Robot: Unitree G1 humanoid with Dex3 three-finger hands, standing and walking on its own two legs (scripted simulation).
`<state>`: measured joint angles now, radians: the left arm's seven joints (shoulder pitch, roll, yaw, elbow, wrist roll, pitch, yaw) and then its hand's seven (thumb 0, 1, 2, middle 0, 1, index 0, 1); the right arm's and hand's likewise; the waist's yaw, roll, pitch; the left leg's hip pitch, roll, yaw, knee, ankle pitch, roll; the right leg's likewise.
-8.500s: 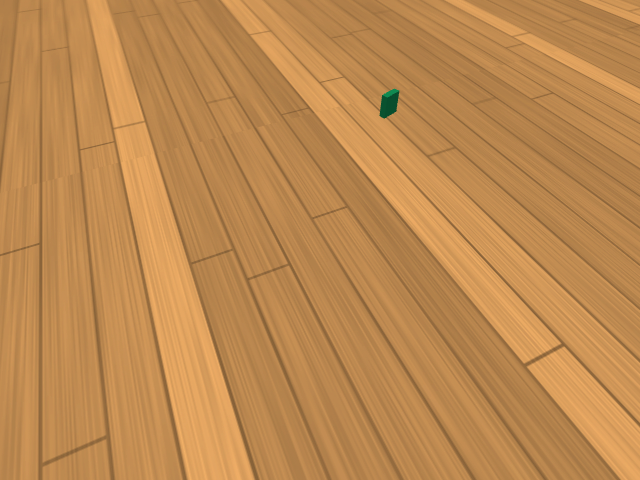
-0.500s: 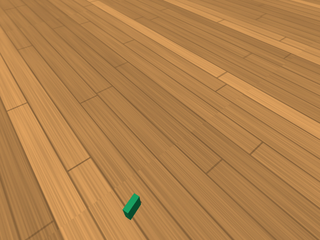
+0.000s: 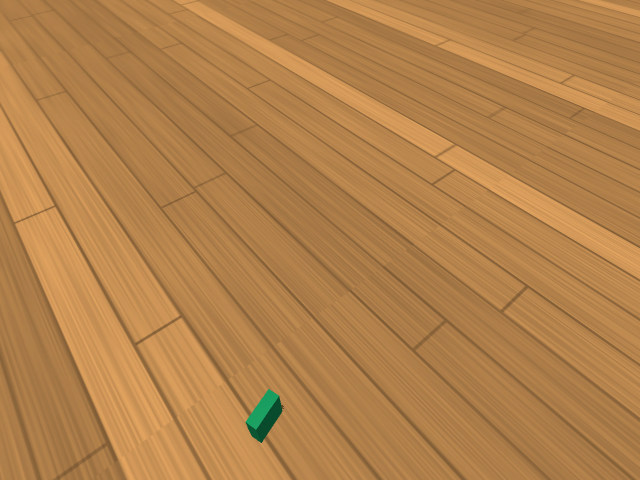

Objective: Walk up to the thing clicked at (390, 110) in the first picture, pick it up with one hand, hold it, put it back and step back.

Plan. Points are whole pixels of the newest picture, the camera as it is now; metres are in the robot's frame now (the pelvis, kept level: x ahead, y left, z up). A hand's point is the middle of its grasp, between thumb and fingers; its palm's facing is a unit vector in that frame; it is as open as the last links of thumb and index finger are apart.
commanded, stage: stand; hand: left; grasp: from the side
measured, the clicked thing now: (265, 416) +0.42 +0.17 -0.72
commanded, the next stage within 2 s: go down in 0.50 s
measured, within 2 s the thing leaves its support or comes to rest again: neither
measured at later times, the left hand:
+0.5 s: hand out of the picture +0.06 +0.25 -0.16, palm faces -0.01 -0.94 -0.35, open 7.4 cm
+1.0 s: hand out of the picture +0.14 +0.26 -0.17, palm faces -0.01 -0.93 -0.38, open 12.4 cm
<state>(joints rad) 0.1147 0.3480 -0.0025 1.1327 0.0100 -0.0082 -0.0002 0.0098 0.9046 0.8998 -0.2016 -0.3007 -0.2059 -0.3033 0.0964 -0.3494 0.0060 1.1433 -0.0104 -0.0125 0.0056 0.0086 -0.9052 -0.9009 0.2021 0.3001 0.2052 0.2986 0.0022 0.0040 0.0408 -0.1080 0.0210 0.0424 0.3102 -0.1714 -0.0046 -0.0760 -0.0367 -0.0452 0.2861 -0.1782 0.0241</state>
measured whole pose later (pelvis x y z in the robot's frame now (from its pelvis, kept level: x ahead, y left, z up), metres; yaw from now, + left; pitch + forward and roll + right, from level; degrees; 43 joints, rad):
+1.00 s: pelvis -0.02 +0.00 -0.03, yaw +0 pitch +8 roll -1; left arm 0.03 0.34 0.15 0.89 0.09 0.13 0.00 0.01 0.07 0.71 -0.05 -0.59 -0.09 -0.56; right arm 0.26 -0.24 -0.01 0.72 0.03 -0.04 -0.03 0.01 -0.99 -0.92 0.20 0.30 0.21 0.30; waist -0.04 0.01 -0.02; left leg -0.51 0.04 0.03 0.68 -0.31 0.00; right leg -0.47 -0.03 -0.04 0.65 -0.32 0.02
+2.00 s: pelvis -0.02 +0.00 -0.09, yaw +0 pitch +16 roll -3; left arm 0.28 0.32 0.12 0.34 0.18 0.41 0.07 0.00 -0.42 0.88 -0.09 -1.02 -0.13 -1.00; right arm 0.24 -0.22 0.00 0.58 0.01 -0.18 -0.12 0.02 -0.93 -0.91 0.21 0.30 0.21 0.30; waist -0.03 0.03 -0.13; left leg -0.89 0.06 -0.02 1.12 -0.51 -0.01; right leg -0.83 -0.03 -0.07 1.06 -0.51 0.01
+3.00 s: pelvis -0.10 +0.00 -0.35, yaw -6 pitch +38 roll -5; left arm -1.13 0.58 0.34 1.54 0.54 0.55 0.62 0.00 -0.58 1.08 -0.10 -1.02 -0.07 -1.06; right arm 0.08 -0.26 0.00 0.92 -0.09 -0.19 0.18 0.01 -0.92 -0.90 0.20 0.30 0.20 0.30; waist -0.17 0.06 -0.16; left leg -2.09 0.09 -0.07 2.07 -0.65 0.01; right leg -2.04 0.00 -0.05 2.02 -0.64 0.01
